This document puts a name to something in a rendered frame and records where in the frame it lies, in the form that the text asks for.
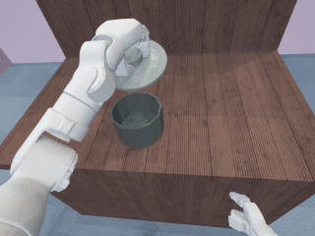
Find table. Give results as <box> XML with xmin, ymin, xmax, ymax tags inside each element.
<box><xmin>0</xmin><ymin>0</ymin><xmax>315</xmax><ymax>229</ymax></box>

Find robot left hand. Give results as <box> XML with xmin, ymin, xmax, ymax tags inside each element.
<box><xmin>95</xmin><ymin>19</ymin><xmax>151</xmax><ymax>76</ymax></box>

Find lid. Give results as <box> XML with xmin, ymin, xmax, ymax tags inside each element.
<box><xmin>114</xmin><ymin>40</ymin><xmax>167</xmax><ymax>91</ymax></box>

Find robot right forearm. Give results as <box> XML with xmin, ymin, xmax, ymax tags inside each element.
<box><xmin>249</xmin><ymin>222</ymin><xmax>279</xmax><ymax>236</ymax></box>

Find left robot upper arm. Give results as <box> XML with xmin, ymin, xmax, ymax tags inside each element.
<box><xmin>0</xmin><ymin>134</ymin><xmax>79</xmax><ymax>236</ymax></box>

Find knob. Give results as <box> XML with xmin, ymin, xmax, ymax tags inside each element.
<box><xmin>125</xmin><ymin>46</ymin><xmax>143</xmax><ymax>67</ymax></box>

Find pot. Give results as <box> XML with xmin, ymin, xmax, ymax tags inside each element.
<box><xmin>109</xmin><ymin>91</ymin><xmax>164</xmax><ymax>148</ymax></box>

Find robot right hand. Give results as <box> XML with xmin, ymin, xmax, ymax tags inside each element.
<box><xmin>228</xmin><ymin>192</ymin><xmax>267</xmax><ymax>236</ymax></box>

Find robot left forearm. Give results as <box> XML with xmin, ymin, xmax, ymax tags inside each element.
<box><xmin>10</xmin><ymin>32</ymin><xmax>125</xmax><ymax>176</ymax></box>

